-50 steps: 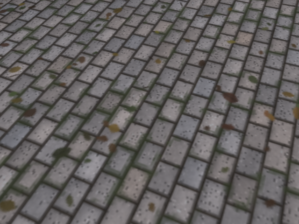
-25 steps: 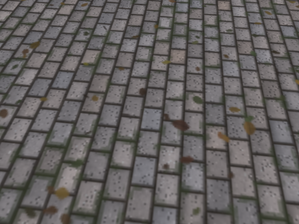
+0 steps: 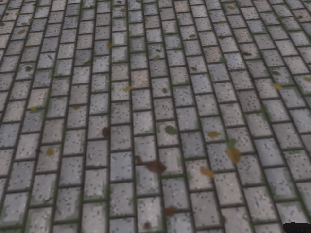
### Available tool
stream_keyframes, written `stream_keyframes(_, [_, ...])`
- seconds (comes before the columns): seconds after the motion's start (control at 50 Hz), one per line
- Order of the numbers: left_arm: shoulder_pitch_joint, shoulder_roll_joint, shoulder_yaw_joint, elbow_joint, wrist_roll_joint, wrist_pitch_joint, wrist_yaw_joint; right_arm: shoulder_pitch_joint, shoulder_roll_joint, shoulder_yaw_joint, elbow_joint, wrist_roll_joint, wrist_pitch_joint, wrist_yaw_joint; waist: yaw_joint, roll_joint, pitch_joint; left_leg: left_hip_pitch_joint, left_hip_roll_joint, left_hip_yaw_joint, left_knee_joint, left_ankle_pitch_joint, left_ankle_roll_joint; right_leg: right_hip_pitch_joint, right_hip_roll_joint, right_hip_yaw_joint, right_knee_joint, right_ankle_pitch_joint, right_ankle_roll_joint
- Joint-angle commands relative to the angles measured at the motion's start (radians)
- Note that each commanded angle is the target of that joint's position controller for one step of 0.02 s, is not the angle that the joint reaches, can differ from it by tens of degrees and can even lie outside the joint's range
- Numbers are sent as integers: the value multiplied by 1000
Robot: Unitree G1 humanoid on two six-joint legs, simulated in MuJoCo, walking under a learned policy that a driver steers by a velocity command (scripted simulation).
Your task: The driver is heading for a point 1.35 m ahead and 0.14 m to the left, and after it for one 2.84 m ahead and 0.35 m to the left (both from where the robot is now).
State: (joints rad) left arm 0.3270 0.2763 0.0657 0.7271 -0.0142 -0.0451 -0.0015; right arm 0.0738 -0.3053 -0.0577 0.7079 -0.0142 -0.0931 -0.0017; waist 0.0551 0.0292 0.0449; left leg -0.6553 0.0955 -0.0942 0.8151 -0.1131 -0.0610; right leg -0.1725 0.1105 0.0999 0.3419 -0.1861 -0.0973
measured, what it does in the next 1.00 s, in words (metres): walks ahead: left foot, then right foot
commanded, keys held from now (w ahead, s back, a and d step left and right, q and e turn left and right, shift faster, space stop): w+e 0.10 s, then w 0.26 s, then w+q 0.64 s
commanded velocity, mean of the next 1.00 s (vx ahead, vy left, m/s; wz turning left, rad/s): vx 0.50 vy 0.00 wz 0.06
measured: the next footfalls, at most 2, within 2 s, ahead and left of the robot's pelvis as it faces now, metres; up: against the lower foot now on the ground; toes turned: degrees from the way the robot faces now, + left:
left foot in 0.20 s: +0.30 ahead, +0.14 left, +0.00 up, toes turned -10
right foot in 0.66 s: +0.52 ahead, -0.14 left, +0.00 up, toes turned -1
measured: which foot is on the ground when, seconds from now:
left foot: up 0.00-0.18, down 0.20-0.68, up 0.70-1.00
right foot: down 0.00-0.22, up 0.24-0.64, down 0.66-1.00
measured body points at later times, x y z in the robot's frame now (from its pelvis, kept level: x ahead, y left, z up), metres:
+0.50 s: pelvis +0.28 +0.04 +0.00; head +0.31 +0.05 +0.45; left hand +0.51 +0.26 -0.09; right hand +0.25 -0.23 -0.12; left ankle +0.26 +0.15 -0.75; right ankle +0.38 -0.14 -0.70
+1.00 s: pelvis +0.53 -0.02 +0.00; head +0.56 -0.01 +0.45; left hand +0.53 +0.27 -0.12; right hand +0.74 -0.26 -0.10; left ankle +0.66 +0.16 -0.69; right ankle +0.48 -0.14 -0.75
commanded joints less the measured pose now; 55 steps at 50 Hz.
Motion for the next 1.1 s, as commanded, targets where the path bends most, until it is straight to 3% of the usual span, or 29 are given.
stream_keyframes(0.02, [-13,180,49,-63,-6,-9,17,-85,-40,-3,-73,7,-11,8,3,-103,-36,132,-69,47,-195,186,-15,-93,-187,154,-106,158,-127])
stream_keyframes(0.1, [40,172,50,-38,-14,1,21,-141,-78,-14,-96,22,-26,25,18,-118,-34,165,-91,9,-308,174,8,-6,-229,259,-28,78,-109])
stream_keyframes(0.16, [34,158,47,-28,-5,8,25,-61,-103,-26,-73,20,-41,31,-23,-159,-48,241,-85,28,-342,85,58,67,-264,299,58,151,-87])
stream_keyframes(0.18, [28,137,39,-29,-2,9,23,19,-118,-37,-49,12,-45,27,-64,-156,-84,358,-95,51,-379,81,87,65,-228,279,136,244,-66])
stream_keyframes(0.2, [27,92,21,-38,7,6,18,138,-153,-50,-33,-3,-50,21,-120,-115,-195,569,-4,-25,-353,70,143,3,-177,225,333,234,-34])
stream_keyframes(0.22, [149,37,2,-47,-2,-2,18,269,-240,-72,-11,-18,-45,18,-110,105,-353,930,204,-375,-362,-31,291,-283,-46,108,670,-26,43])
stream_keyframes(0.24, [195,62,-1,-40,-21,-10,19,334,-217,-74,36,13,-33,31,-112,292,-369,1012,307,-713,-506,-327,369,-514,-18,75,877,-394,73])
stream_keyframes(0.26, [99,150,18,-42,-28,-12,18,285,-139,-51,22,31,-30,32,-135,150,-216,901,276,-652,-544,-474,328,-602,-72,109,949,-337,70])
stream_keyframes(0.28, [-3,162,21,-63,-19,-12,18,225,-106,-39,11,22,-21,28,-133,70,-119,778,235,-507,-550,-414,291,-604,-110,68,948,-261,68])
stream_keyframes(0.3, [-62,149,19,-80,-3,-15,16,185,-86,-29,12,13,-15,28,-116,32,-47,659,193,-403,-574,-300,283,-589,-139,43,896,-209,68])
stream_keyframes(0.32, [-73,136,21,-84,6,-18,12,161,-67,-20,15,5,-15,25,-89,43,-28,591,160,-333,-594,-209,274,-551,-175,36,831,-162,67])
stream_keyframes(0.36, [-47,96,13,-74,3,-17,5,157,-56,-14,26,6,-18,23,-65,77,-37,532,117,-242,-628,-85,270,-481,-199,4,754,-128,73])
stream_keyframes(0.42, [-125,57,-4,-108,19,-26,5,192,-106,-25,48,26,-17,18,-75,60,-25,507,107,-182,-661,63,303,-483,-207,-38,574,-57,100])
stream_keyframes(0.48, [-226,35,-17,-127,17,-41,-4,225,-137,-34,65,36,-3,8,-104,45,-19,476,69,-109,-655,115,280,-400,-176,-56,347,111,122])
stream_keyframes(0.58, [-338,67,-8,-155,0,-59,-22,318,-146,-36,100,47,22,-1,-128,56,-16,510,93,-154,-591,77,250,-286,-128,-45,174,191,127])
stream_keyframes(0.62, [-306,96,5,-149,-3,-68,-23,314,-158,-41,102,47,31,-6,-90,72,-29,523,107,-188,-536,73,226,-198,-125,-45,123,150,104])
stream_keyframes(0.64, [-239,116,17,-128,-1,-70,-18,309,-149,-38,101,44,34,-8,-49,68,-58,504,83,-175,-471,117,205,-86,-122,-55,90,137,83])
stream_keyframes(0.66, [-130,156,36,-104,10,-72,-9,304,-117,-27,94,37,33,-7,6,50,-131,446,26,-139,-322,145,174,94,-163,-32,90,125,49])
stream_keyframes(0.68, [42,229,55,-87,25,-68,3,292,-48,-2,59,11,28,-6,77,-80,-287,282,-50,-68,-16,-72,131,361,-361,155,121,115,-15])
stream_keyframes(0.7, [87,281,67,-58,24,-49,-4,423,17,18,34,38,14,-6,18,-369,-399,-25,-140,16,274,-484,86,577,-559,543,32,-85,-155])
stream_keyframes(0.72, [69,185,46,-61,18,-46,-7,379,-88,-8,52,59,14,-10,44,-241,-307,-123,-82,-44,399,-452,82,493,-523,580,-34,-275,-141])
stream_keyframes(0.74, [19,137,31,-61,13,-48,-6,292,-129,-24,35,61,18,-10,45,-179,-182,-151,-51,-36,421,-361,85,379,-483,431,-53,-249,-105])
stream_keyframes(0.76, [-46,110,19,-61,17,-50,-9,264,-116,-25,33,53,25,-12,13,-130,-123,-113,-19,-20,405,-287,78,269,-437,322,-80,-139,-87])
stream_keyframes(0.78, [-89,82,12,-55,21,-51,-11,248,-103,-27,26,42,32,-9,-11,-139,-76,-92,3,-19,371,-238,71,189,-407,242,-108,-56,-86])
stream_keyframes(0.82, [-129,70,13,-40,27,-61,-10,250,-62,-25,20,46,50,-1,-47,-159,-40,-24,31,-10,334,-185,63,86,-371,117,-162,53,-78])
stream_keyframes(0.88, [-127,102,28,-12,23,-73,-5,201,-34,-19,-14,38,66,5,-57,-113,-15,-52,41,-7,253,-106,44,61,-383,9,-202,185,-98])
stream_keyframes(0.98, [-104,154,43,23,18,-63,7,67,-16,-4,-62,36,57,36,-18,-79,11,-4,25,49,-26,123,56,79,-361,-163,-215,251,-75])
stream_keyframes(1.06, [-51,191,56,58,-3,-45,9,-40,-32,-4,-116,36,61,55,9,-71,41,0,7,94,-145,96,95,179,-393,-224,-184,277,-45])
stream_keyframes(1.1, [-45,214,63,68,-12,-31,10,-47,-52,-13,-136,33,65,61,-8,-84,29,40,-28,135,-174,7,129,233,-403,-255,-106,459,-24])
